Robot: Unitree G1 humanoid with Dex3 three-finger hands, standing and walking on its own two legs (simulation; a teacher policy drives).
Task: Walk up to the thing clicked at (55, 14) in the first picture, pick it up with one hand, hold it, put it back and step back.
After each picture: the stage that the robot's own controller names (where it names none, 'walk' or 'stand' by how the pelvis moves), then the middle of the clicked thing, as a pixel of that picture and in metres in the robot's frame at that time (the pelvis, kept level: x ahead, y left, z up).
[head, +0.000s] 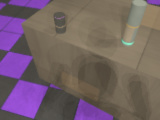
stand; (60, 23) +0.83 +0.15 -0.08
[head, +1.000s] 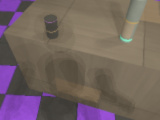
walk; (51, 27) +0.73 +0.16 -0.05
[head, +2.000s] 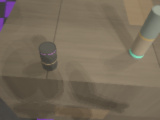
stand; (48, 57) +0.46 +0.16 -0.04
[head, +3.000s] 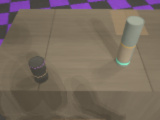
stand; (39, 70) +0.47 +0.21 -0.06
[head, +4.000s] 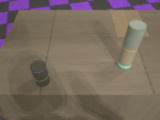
stand; (40, 74) +0.45 +0.20 -0.08
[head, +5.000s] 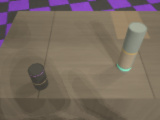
stand; (38, 77) +0.43 +0.21 -0.08
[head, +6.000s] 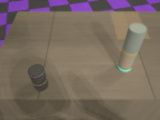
stand; (38, 78) +0.43 +0.21 -0.08
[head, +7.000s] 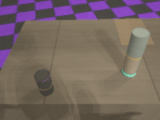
rise first; (44, 83) +0.42 +0.20 -0.08
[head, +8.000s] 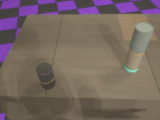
go down; (46, 76) +0.44 +0.20 -0.07
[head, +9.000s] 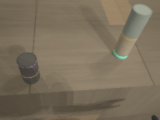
go down; (29, 69) +0.43 +0.18 -0.02
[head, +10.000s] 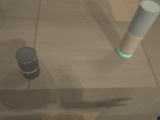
approach; (28, 64) +0.43 +0.19 -0.01
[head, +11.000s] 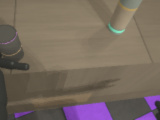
close; (9, 45) +0.46 +0.20 +0.03
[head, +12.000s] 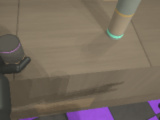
lift; (13, 54) +0.43 +0.19 +0.03
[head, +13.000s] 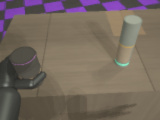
lift; (28, 68) +0.33 +0.17 +0.14
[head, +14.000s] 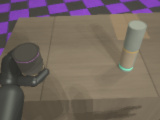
hold; (31, 65) +0.33 +0.16 +0.16
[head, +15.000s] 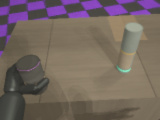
hold; (33, 75) +0.33 +0.16 +0.11
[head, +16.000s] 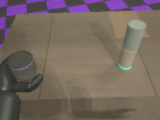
crouch; (26, 72) +0.32 +0.18 +0.12
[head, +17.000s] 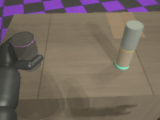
crouch; (27, 52) +0.40 +0.18 +0.14
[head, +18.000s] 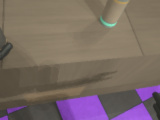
lower; out of the picture +0.47 +0.22 +0.02
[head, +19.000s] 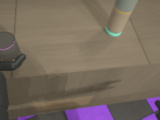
lower; (8, 51) +0.45 +0.20 +0.03
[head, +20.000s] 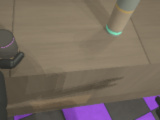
lower; (7, 49) +0.45 +0.20 +0.02
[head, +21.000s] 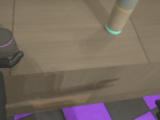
lower; (6, 48) +0.45 +0.20 +0.02
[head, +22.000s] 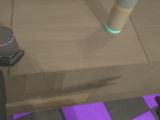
loosen; (6, 47) +0.46 +0.20 +0.02
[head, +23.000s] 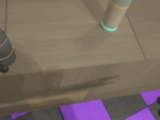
withdraw; (0, 49) +0.45 +0.21 +0.02
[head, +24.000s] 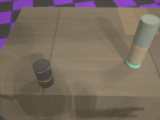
sink last; (44, 74) +0.42 +0.19 -0.03
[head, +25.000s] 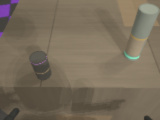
stand; (41, 66) +0.44 +0.20 -0.02
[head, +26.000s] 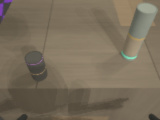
stand; (37, 66) +0.44 +0.20 -0.01
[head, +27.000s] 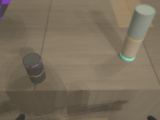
stand; (35, 68) +0.43 +0.20 -0.01
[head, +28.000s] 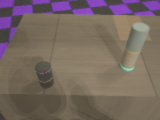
stand; (45, 75) +0.45 +0.19 -0.07
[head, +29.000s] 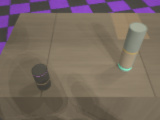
stand; (41, 77) +0.44 +0.20 -0.08
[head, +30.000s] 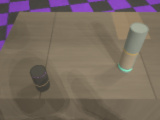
stand; (40, 78) +0.43 +0.20 -0.08
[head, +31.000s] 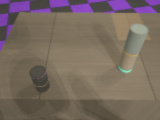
walk; (40, 79) +0.43 +0.20 -0.08
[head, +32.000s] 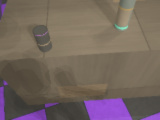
walk; (43, 39) +0.58 +0.21 -0.06
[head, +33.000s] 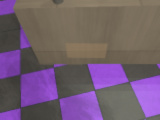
walk; out of the picture +0.95 +0.17 -0.05
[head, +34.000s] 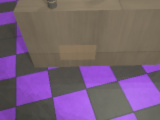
stand; out of the picture +1.09 +0.22 -0.06
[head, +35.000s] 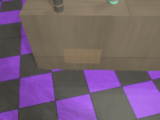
stand; (58, 2) +1.05 +0.19 -0.08
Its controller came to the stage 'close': yes
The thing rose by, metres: 0.23
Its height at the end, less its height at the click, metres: +0.00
